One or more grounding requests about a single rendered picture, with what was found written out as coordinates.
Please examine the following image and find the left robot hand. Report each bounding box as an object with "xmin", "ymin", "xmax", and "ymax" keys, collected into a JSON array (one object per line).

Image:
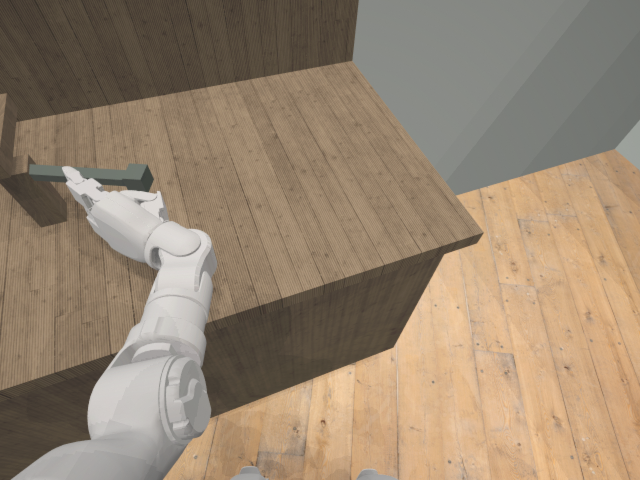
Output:
[{"xmin": 62, "ymin": 166, "xmax": 169, "ymax": 263}]

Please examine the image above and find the tap lever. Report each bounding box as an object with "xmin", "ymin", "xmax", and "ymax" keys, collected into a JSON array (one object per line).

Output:
[{"xmin": 29, "ymin": 163, "xmax": 154, "ymax": 192}]

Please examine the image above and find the counter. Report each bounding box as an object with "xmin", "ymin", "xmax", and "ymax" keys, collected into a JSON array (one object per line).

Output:
[{"xmin": 0, "ymin": 0, "xmax": 484, "ymax": 480}]

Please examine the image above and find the left robot forearm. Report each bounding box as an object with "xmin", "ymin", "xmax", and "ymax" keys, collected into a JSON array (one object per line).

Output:
[{"xmin": 87, "ymin": 221, "xmax": 217, "ymax": 438}]

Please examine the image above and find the left robot upper arm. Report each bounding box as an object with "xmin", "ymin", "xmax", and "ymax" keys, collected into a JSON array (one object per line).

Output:
[{"xmin": 11, "ymin": 354, "xmax": 211, "ymax": 480}]

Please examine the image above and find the left robot shin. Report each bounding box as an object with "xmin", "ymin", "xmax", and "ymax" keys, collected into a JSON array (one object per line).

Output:
[{"xmin": 239, "ymin": 466, "xmax": 261, "ymax": 475}]

